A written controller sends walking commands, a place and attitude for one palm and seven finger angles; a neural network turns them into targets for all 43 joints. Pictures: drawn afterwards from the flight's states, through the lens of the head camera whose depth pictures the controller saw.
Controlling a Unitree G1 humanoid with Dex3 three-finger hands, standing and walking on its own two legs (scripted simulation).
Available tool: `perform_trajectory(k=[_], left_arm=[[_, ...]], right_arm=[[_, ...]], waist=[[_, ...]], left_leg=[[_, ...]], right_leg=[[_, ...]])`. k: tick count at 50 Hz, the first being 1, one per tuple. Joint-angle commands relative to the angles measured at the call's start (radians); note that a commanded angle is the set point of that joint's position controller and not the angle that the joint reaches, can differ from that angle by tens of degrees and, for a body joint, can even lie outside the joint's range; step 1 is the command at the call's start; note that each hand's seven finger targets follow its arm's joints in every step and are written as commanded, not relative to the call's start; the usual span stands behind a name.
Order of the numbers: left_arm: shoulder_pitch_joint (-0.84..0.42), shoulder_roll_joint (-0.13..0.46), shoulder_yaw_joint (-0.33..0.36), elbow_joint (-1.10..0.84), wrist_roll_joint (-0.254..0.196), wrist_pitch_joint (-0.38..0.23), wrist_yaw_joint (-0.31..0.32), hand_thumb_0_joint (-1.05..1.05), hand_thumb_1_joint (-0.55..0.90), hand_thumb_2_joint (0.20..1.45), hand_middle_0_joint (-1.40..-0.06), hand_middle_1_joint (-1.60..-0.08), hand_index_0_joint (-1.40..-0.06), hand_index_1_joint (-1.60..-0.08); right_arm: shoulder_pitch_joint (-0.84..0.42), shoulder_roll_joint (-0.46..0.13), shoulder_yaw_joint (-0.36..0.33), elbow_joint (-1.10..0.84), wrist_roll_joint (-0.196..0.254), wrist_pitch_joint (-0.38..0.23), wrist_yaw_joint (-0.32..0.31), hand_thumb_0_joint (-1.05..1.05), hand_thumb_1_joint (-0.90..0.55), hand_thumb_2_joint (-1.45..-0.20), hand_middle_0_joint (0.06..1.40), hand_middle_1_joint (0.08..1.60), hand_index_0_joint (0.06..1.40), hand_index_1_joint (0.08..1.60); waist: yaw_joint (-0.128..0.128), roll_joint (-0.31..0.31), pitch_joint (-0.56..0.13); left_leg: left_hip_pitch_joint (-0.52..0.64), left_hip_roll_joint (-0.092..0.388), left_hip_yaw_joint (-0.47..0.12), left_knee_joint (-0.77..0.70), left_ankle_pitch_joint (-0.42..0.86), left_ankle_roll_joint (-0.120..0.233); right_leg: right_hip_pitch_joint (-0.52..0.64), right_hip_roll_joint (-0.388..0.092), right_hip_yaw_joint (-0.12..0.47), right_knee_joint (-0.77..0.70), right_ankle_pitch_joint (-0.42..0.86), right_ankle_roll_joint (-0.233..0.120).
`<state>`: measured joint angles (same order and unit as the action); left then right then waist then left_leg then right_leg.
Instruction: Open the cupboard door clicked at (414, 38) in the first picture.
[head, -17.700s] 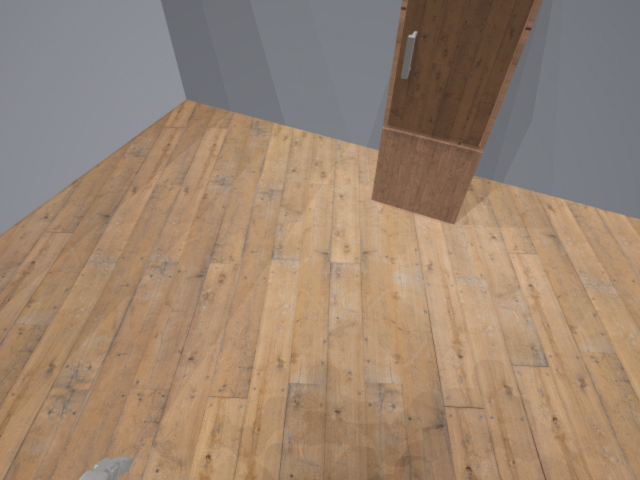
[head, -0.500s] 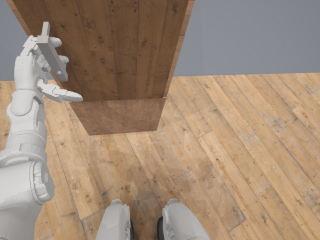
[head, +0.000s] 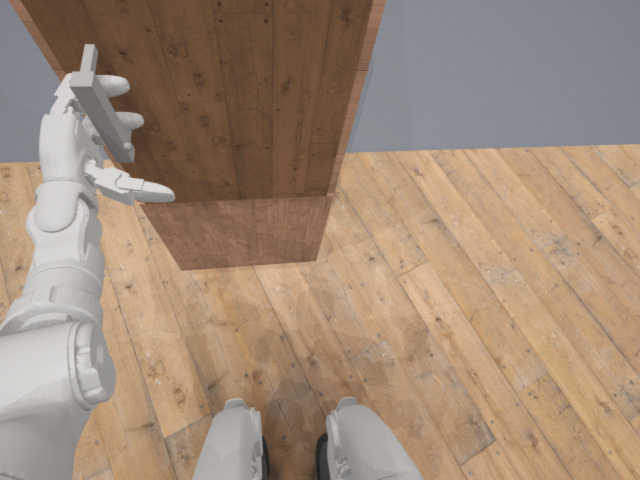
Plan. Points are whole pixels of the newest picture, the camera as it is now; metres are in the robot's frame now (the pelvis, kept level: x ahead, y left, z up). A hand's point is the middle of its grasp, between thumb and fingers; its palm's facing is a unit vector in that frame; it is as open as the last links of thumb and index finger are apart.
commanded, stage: slide the fingers in behind the handle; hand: left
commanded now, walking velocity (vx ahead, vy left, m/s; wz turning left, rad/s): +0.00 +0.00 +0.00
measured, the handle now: (108, 108) +0.56 +0.22 +0.05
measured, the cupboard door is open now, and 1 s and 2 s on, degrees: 0 1 46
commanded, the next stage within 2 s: close the thumb around the handle in 0.04 s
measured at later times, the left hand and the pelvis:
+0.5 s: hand (127, 144) +0.51 +0.20 +0.05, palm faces +0.05 -1.00 -0.02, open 10.4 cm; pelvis +0.01 +0.00 +0.00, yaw +0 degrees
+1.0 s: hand (127, 146) +0.51 +0.20 +0.04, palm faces +0.06 -1.00 -0.01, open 5.6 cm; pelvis +0.01 +0.01 +0.00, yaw +0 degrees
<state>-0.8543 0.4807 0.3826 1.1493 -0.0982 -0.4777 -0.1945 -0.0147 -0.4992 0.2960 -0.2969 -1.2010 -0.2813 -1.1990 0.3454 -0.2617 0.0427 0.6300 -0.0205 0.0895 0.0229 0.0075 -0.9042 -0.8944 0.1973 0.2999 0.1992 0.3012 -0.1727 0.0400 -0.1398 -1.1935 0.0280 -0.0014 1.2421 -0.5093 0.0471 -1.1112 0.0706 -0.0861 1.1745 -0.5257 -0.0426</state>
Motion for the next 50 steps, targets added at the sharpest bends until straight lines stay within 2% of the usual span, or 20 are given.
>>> perform_trajectory(k=[1,4,7,10,11,12,15,18,21,22,25,26,32,35,39,41,46,47,48,50], left_arm=[[-0.429,0.193,-0.006,-0.225,-0.010,-0.080,-0.006,0.000,-0.500,0.300,-0.300,-1.200,-0.300,-1.200],[-0.422,0.207,0.005,-0.230,-0.006,-0.081,-0.002,0.000,-0.500,0.300,-0.300,-1.200,-0.300,-1.200],[-0.423,0.170,-0.024,-0.236,-0.008,-0.085,-0.006,0.000,-0.500,0.300,-0.300,-1.200,-0.300,-1.200],[-0.437,0.177,-0.019,-0.205,-0.008,-0.080,-0.005,0.000,-0.332,0.372,-0.312,-1.218,-0.312,-1.218],[-0.442,0.194,-0.010,-0.207,-0.004,-0.081,-0.003,0.000,-0.276,0.396,-0.316,-1.224,-0.316,-1.224],[-0.439,0.166,-0.031,-0.197,-0.004,-0.076,-0.004,0.000,-0.220,0.420,-0.320,-1.230,-0.320,-1.230],[-0.433,0.207,0.006,-0.216,-0.009,-0.083,-0.007,0.000,-0.052,0.492,-0.332,-1.248,-0.332,-1.248],[-0.425,0.160,-0.031,-0.229,-0.011,-0.081,-0.013,0.000,0.116,0.564,-0.344,-1.266,-0.344,-1.266],[-0.405,0.192,-0.001,-0.221,-0.013,-0.078,-0.009,0.000,0.284,0.636,-0.356,-1.284,-0.356,-1.284],[-0.402,0.168,-0.022,-0.210,-0.012,-0.073,-0.010,0.000,0.340,0.660,-0.360,-1.290,-0.360,-1.290],[-0.427,0.174,-0.015,-0.195,-0.012,-0.069,-0.007,0.000,0.508,0.732,-0.372,-1.308,-0.372,-1.308],[-0.408,0.215,0.020,-0.195,-0.011,-0.069,-0.007,0.000,0.564,0.756,-0.376,-1.314,-0.376,-1.314],[-0.407,0.185,-0.003,-0.228,-0.014,-0.078,-0.011,0.000,0.900,0.900,-0.400,-1.350,-0.400,-1.350],[-0.381,0.174,-0.002,-0.245,-0.020,-0.083,-0.007,0.000,0.900,0.900,-0.400,-1.350,-0.400,-1.350],[-0.396,0.162,-0.019,-0.238,-0.013,-0.079,0.000,0.000,0.900,0.900,-0.400,-1.350,-0.400,-1.350],[-0.394,0.175,-0.005,-0.257,-0.010,-0.089,0.005,0.000,0.900,0.900,-0.400,-1.350,-0.400,-1.350],[-0.394,0.131,-0.039,-0.241,-0.005,-0.097,0.013,0.000,0.900,0.900,-0.400,-1.350,-0.400,-1.350],[-0.412,0.145,-0.033,-0.236,-0.001,-0.097,0.017,0.000,0.900,0.900,-0.400,-1.350,-0.400,-1.350],[-0.410,0.236,0.035,-0.209,0.006,-0.094,0.021,0.000,0.900,0.900,-0.400,-1.350,-0.400,-1.350],[-0.376,0.228,0.032,-0.246,0.004,-0.102,0.013,0.000,0.900,0.900,-0.400,-1.350,-0.400,-1.350]], right_arm=[[0.173,-0.184,-0.071,-0.039,-0.002,-0.014,-0.009,0.000,-0.900,-0.900,0.200,0.300,0.200,0.300],[0.175,-0.185,-0.074,-0.039,-0.002,-0.013,-0.011,0.000,-0.900,-0.900,0.200,0.300,0.200,0.300],[0.171,-0.180,-0.073,-0.039,-0.002,-0.012,-0.008,0.000,-0.900,-0.900,0.200,0.300,0.200,0.300],[0.176,-0.184,-0.073,-0.032,-0.002,-0.013,-0.010,0.000,-0.900,-0.900,0.200,0.300,0.200,0.300],[0.174,-0.185,-0.072,-0.033,-0.002,-0.012,-0.011,0.000,-0.900,-0.900,0.200,0.300,0.200,0.300],[0.174,-0.181,-0.072,-0.034,0.000,-0.012,-0.010,0.000,-0.900,-0.900,0.200,0.300,0.200,0.300],[0.180,-0.186,-0.073,-0.034,-0.004,-0.013,-0.011,0.000,-0.900,-0.900,0.200,0.300,0.200,0.300],[0.172,-0.180,-0.073,-0.040,-0.003,-0.010,-0.009,0.000,-0.900,-0.900,0.200,0.300,0.200,0.300],[0.176,-0.185,-0.073,-0.040,-0.002,-0.007,-0.009,0.000,-0.900,-0.900,0.200,0.300,0.200,0.300],[0.172,-0.181,-0.073,-0.041,-0.001,-0.006,-0.008,0.000,-0.900,-0.900,0.200,0.300,0.200,0.300],[0.177,-0.182,-0.072,-0.037,-0.002,-0.008,-0.009,0.000,-0.900,-0.900,0.200,0.300,0.200,0.300],[0.178,-0.186,-0.071,-0.039,-0.002,-0.008,-0.011,0.000,-0.900,-0.900,0.200,0.300,0.200,0.300],[0.173,-0.182,-0.073,-0.045,-0.002,-0.006,-0.009,0.000,-0.900,-0.900,0.200,0.300,0.200,0.300],[0.175,-0.182,-0.076,-0.050,-0.004,-0.007,-0.007,0.000,-0.900,-0.900,0.200,0.300,0.200,0.300],[0.170,-0.180,-0.075,-0.044,-0.002,-0.003,-0.005,0.000,-0.900,-0.900,0.200,0.300,0.200,0.300],[0.172,-0.182,-0.077,-0.044,-0.003,-0.004,-0.005,0.000,-0.900,-0.900,0.200,0.300,0.200,0.300],[0.168,-0.179,-0.077,-0.039,-0.007,-0.004,-0.002,0.000,-0.900,-0.900,0.200,0.300,0.200,0.300],[0.170,-0.182,-0.078,-0.034,-0.007,-0.003,-0.003,0.000,-0.900,-0.900,0.200,0.300,0.200,0.300],[0.178,-0.193,-0.077,-0.029,-0.007,-0.002,-0.008,0.000,-0.900,-0.900,0.200,0.300,0.200,0.300],[0.174,-0.189,-0.076,-0.046,-0.007,-0.001,-0.008,0.000,-0.900,-0.900,0.200,0.300,0.200,0.300]], waist=[[-0.017,0.136,-0.514],[-0.016,0.113,-0.517],[-0.018,0.137,-0.524],[-0.030,0.120,-0.484],[-0.021,0.136,-0.493],[-0.032,0.124,-0.488],[-0.015,0.137,-0.529],[-0.016,0.154,-0.530],[-0.010,0.134,-0.531],[-0.017,0.129,-0.518],[-0.030,0.104,-0.488],[-0.013,0.105,-0.503],[-0.011,0.145,-0.532],[-0.003,0.143,-0.559],[-0.015,0.121,-0.511],[-0.002,0.147,-0.537],[-0.011,0.151,-0.512],[-0.018,0.136,-0.500],[-0.010,0.115,-0.491],[0.008,0.142,-0.541]], left_leg=[[0.513,0.002,-0.092,-0.115,0.398,-0.016],[0.498,0.000,-0.088,-0.117,0.393,-0.013],[0.524,0.001,-0.090,-0.116,0.412,-0.016],[0.507,0.001,-0.093,-0.116,0.391,-0.013],[0.502,-0.001,-0.091,-0.115,0.392,-0.015],[0.500,-0.001,-0.091,-0.116,0.383,-0.013],[0.513,-0.002,-0.090,-0.110,0.424,-0.014],[0.540,0.001,-0.092,-0.115,0.438,-0.019],[0.533,0.002,-0.093,-0.115,0.453,-0.017],[0.524,0.000,-0.092,-0.116,0.435,-0.017],[0.489,-0.002,-0.088,-0.111,0.402,-0.010],[0.480,-0.002,-0.086,-0.113,0.408,-0.012],[0.546,0.003,-0.097,-0.117,0.456,-0.022],[0.568,0.005,-0.099,-0.116,0.486,-0.023],[0.538,0.005,-0.098,-0.125,0.439,-0.022],[0.575,0.006,-0.103,-0.127,0.462,-0.027],[0.587,0.009,-0.111,-0.132,0.459,-0.031],[0.578,0.010,-0.112,-0.132,0.439,-0.030],[0.543,0.008,-0.107,-0.129,0.430,-0.026],[0.563,0.004,-0.103,-0.129,0.470,-0.026]], right_leg=[[0.135,-0.001,0.062,-0.140,0.317,0.013],[0.160,-0.002,0.067,-0.145,0.327,0.014],[0.140,-0.002,0.062,-0.140,0.330,0.013],[0.125,0.000,0.061,-0.144,0.314,0.012],[0.130,-0.002,0.064,-0.141,0.315,0.013],[0.124,-0.002,0.063,-0.146,0.310,0.014],[0.149,-0.002,0.063,-0.133,0.342,0.010],[0.133,-0.003,0.059,-0.138,0.343,0.012],[0.147,-0.001,0.058,-0.135,0.356,0.012],[0.143,-0.001,0.057,-0.139,0.346,0.014],[0.143,-0.001,0.062,-0.143,0.335,0.015],[0.164,-0.002,0.064,-0.139,0.343,0.015],[0.133,-0.001,0.053,-0.132,0.347,0.011],[0.138,0.001,0.052,-0.128,0.364,0.010],[0.137,0.002,0.051,-0.139,0.337,0.013],[0.125,0.001,0.048,-0.135,0.335,0.010],[0.093,0.001,0.042,-0.136,0.315,0.009],[0.087,0.002,0.041,-0.138,0.303,0.009],[0.113,0.001,0.048,-0.138,0.310,0.010],[0.139,0.002,0.051,-0.127,0.344,0.007]])
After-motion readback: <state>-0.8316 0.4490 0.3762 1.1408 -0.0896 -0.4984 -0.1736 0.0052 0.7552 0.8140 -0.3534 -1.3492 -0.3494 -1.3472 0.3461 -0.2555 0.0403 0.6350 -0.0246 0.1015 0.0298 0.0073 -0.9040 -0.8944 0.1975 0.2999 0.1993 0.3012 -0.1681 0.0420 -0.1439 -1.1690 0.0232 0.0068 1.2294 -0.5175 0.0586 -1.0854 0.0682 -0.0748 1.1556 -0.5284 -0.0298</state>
